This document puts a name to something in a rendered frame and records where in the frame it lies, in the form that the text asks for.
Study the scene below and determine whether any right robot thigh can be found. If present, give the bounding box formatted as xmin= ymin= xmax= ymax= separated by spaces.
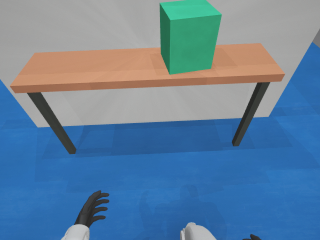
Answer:
xmin=180 ymin=225 xmax=216 ymax=240

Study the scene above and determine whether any robot right shin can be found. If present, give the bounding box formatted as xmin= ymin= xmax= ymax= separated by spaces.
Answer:
xmin=186 ymin=222 xmax=196 ymax=227

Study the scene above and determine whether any table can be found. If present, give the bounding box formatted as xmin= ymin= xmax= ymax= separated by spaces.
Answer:
xmin=10 ymin=43 xmax=285 ymax=154

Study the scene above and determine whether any carton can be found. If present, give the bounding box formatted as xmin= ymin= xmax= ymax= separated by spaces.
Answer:
xmin=159 ymin=0 xmax=222 ymax=75

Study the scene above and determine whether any robot left hand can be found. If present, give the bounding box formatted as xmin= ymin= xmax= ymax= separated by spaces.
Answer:
xmin=74 ymin=190 xmax=110 ymax=228

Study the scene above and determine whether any left robot forearm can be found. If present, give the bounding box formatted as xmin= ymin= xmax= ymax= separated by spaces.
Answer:
xmin=61 ymin=224 xmax=90 ymax=240

